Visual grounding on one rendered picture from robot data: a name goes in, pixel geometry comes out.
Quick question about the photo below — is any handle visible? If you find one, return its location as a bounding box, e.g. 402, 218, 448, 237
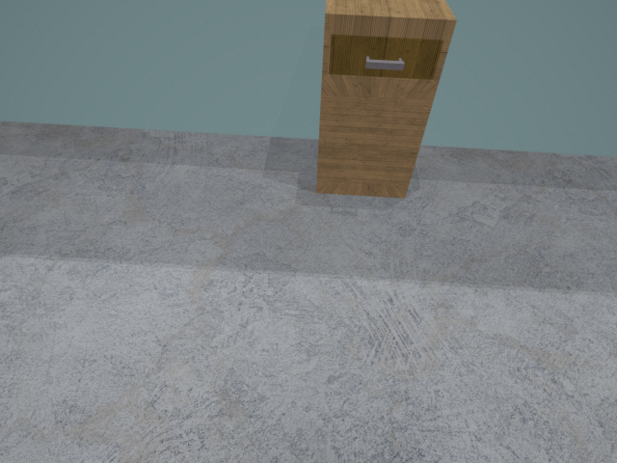
365, 56, 405, 70

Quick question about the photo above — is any drawer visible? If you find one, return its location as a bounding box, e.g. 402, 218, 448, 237
329, 34, 443, 80

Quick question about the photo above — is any cabinet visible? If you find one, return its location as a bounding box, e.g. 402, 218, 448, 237
316, 0, 457, 199

